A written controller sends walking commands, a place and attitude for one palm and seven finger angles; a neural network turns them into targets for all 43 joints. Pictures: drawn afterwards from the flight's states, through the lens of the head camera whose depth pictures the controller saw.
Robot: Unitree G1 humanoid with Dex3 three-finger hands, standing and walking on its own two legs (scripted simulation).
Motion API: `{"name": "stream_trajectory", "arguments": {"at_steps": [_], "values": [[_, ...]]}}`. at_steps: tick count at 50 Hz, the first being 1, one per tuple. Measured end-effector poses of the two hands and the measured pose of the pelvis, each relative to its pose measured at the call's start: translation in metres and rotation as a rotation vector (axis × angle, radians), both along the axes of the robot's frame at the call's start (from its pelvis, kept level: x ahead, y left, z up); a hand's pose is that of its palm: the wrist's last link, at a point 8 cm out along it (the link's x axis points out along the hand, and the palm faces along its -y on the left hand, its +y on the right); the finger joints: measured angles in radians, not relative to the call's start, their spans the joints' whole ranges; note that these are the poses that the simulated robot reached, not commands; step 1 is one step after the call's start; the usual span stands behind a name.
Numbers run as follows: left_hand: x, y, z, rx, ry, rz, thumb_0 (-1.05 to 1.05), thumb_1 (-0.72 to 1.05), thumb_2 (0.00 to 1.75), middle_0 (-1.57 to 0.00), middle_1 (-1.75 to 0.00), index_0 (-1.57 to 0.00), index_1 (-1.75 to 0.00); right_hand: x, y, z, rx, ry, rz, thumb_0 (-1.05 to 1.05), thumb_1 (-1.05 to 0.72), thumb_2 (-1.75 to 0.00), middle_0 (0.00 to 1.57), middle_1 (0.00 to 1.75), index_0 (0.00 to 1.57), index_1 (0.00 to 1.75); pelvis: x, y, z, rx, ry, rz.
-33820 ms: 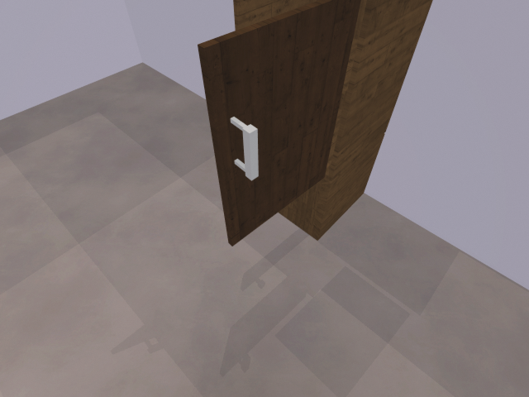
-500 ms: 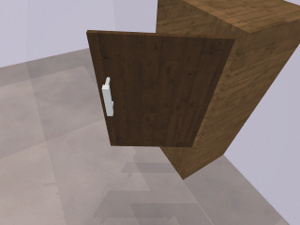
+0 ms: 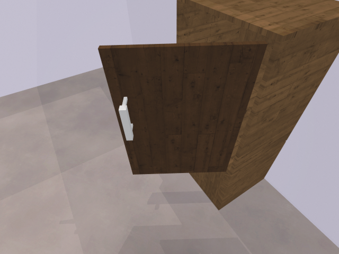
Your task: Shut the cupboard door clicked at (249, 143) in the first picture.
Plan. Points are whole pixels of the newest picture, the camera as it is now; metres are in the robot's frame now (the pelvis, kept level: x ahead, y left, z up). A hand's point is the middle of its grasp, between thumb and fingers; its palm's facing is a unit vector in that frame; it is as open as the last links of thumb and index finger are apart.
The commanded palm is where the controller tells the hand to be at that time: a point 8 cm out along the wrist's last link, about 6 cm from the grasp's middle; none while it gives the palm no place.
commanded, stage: look again from close up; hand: left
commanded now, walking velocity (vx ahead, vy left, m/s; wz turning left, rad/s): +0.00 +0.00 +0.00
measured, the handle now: (127, 119) +0.50 +0.16 +0.04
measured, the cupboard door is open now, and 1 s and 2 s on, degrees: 59 59 59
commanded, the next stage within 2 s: raise the hand and make a fist in 0.22 s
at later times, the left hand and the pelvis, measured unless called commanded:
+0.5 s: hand (104, 214) +0.22 +0.17 -0.01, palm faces +0.24 -0.96 -0.12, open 7.2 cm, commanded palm +0.12 +0.22 -0.05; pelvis +0.02 -0.02 -0.01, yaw +3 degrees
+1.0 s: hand (122, 220) +0.21 +0.13 -0.01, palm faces -0.04 -1.00 -0.06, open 4.9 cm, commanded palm +0.15 +0.20 -0.02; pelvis +0.00 -0.07 -0.09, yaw +4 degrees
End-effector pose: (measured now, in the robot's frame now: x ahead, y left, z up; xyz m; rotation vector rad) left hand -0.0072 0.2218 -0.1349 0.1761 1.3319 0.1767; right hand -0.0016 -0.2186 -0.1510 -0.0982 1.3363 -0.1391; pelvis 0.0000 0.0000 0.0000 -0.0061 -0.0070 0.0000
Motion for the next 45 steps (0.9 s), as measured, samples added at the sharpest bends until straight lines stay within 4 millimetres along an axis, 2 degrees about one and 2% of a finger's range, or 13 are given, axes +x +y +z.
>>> {"name": "stream_trajectory", "arguments": {"at_steps": [8, 17, 18, 20, 24, 26, 27, 29, 31, 35, 38, 41, 45], "values": [[0.030, 0.003, 0.002, -0.004, -0.022, -0.040, 0.00, 0.91, 0.90, -0.20, -0.30, -0.19, -0.30, 0.026, -0.013, 0.013, -0.034, -0.042, 0.009, 0.01, -0.93, -0.90, 0.20, 0.30, 0.20, 0.30, 0.011, -0.003, 0.005, 0.009, 0.009, -0.015], [0.045, -0.006, -0.003, -0.029, -0.005, -0.052, 0.00, 0.91, 0.90, -0.20, -0.30, -0.20, -0.30, 0.048, -0.023, 0.021, -0.065, -0.041, 0.024, 0.00, -0.91, -0.90, 0.20, 0.30, 0.20, 0.30, 0.023, -0.008, 0.006, 0.001, 0.007, -0.016], [0.056, -0.003, 0.001, -0.034, -0.055, 0.009, 0.00, 0.91, 0.90, -0.20, -0.30, -0.20, -0.30, 0.053, -0.025, 0.024, -0.079, -0.073, 0.027, 0.00, -0.91, -0.90, 0.20, 0.30, 0.20, 0.30, 0.022, -0.009, 0.005, -0.001, 0.004, -0.008], [0.100, 0.005, 0.034, -0.006, -0.342, 0.049, 0.01, 0.91, 0.90, -0.21, -0.30, -0.20, -0.30, 0.068, -0.030, 0.033, -0.117, -0.206, 0.043, 0.01, -0.91, -0.90, 0.20, 0.30, 0.20, 0.30, 0.021, -0.012, 0.002, 0.006, 0.007, 0.005], [0.180, 0.001, 0.121, 0.040, -0.884, 0.037, 0.01, 0.91, 0.90, -0.23, -0.33, -0.22, -0.32, 0.111, -0.040, 0.044, -0.108, -0.457, 0.088, 0.01, -0.91, -0.90, 0.20, 0.30, 0.20, 0.30, 0.022, -0.017, -0.004, 0.018, 0.037, 0.044], [0.204, -0.006, 0.150, 0.024, -1.092, 0.008, 0.01, 0.91, 0.90, -0.24, -0.35, -0.24, -0.35, 0.135, -0.045, 0.047, -0.098, -0.563, 0.101, 0.01, -0.91, -0.90, 0.20, 0.30, 0.20, 0.30, 0.019, -0.020, -0.010, 0.013, 0.069, 0.050], [0.211, -0.009, 0.157, 0.005, -1.174, -0.009, 0.01, 0.91, 0.90, -0.26, -0.36, -0.25, -0.36, 0.147, -0.048, 0.048, -0.095, -0.608, 0.107, 0.01, -0.91, -0.90, 0.20, 0.30, 0.20, 0.30, 0.017, -0.022, -0.014, 0.011, 0.089, 0.046], [0.213, -0.016, 0.159, -0.044, -1.302, -0.058, 0.00, 0.91, 0.90, -0.28, -0.39, -0.27, -0.39, 0.168, -0.054, 0.050, -0.098, -0.679, 0.126, 0.01, -0.91, -0.90, 0.20, 0.30, 0.20, 0.30, 0.014, -0.030, -0.025, 0.014, 0.135, 0.035], [0.202, -0.022, 0.143, -0.087, -1.358, -0.112, 0.00, 0.91, 0.90, -0.31, -0.42, -0.31, -0.42, 0.188, -0.060, 0.050, -0.104, -0.728, 0.157, 0.01, -0.91, -0.90, 0.20, 0.30, 0.20, 0.30, 0.010, -0.039, -0.039, 0.020, 0.171, 0.031], [0.154, -0.024, 0.084, -0.133, -1.222, -0.082, 0.00, 0.91, 0.90, -0.38, -0.50, -0.37, -0.49, 0.221, -0.071, 0.043, -0.130, -0.792, 0.243, 0.01, -0.91, -0.90, 0.20, 0.30, 0.20, 0.30, 0.004, -0.055, -0.068, 0.017, 0.216, 0.045], [0.120, -0.018, 0.063, -0.086, -1.135, -0.009, 0.01, 0.90, 0.90, -0.43, -0.55, -0.43, -0.55, 0.239, -0.073, 0.033, -0.140, -0.823, 0.292, 0.01, -0.91, -0.90, 0.20, 0.30, 0.20, 0.30, 0.002, -0.063, -0.084, -0.004, 0.240, 0.065], [0.112, -0.015, 0.083, 0.009, -1.228, -0.013, 0.02, 0.90, 0.90, -0.49, -0.61, -0.48, -0.61, 0.249, -0.069, 0.019, -0.129, -0.836, 0.321, 0.01, -0.91, -0.90, 0.20, 0.30, 0.20, 0.30, 0.001, -0.069, -0.094, -0.025, 0.246, 0.078], [0.141, -0.027, 0.127, 0.026, -1.455, -0.144, 0.02, 0.90, 0.90, -0.56, -0.69, -0.55, -0.69, 0.244, -0.060, -0.002, -0.085, -0.816, 0.304, 0.01, -0.91, -0.90, 0.20, 0.30, 0.20, 0.30, -0.001, -0.074, -0.100, -0.039, 0.249, 0.083]]}}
